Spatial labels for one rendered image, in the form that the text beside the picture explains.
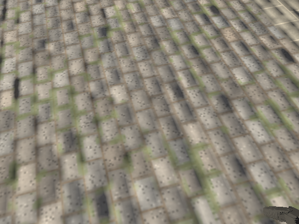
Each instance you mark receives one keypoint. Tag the right robot hand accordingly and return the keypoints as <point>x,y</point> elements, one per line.
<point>290,215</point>

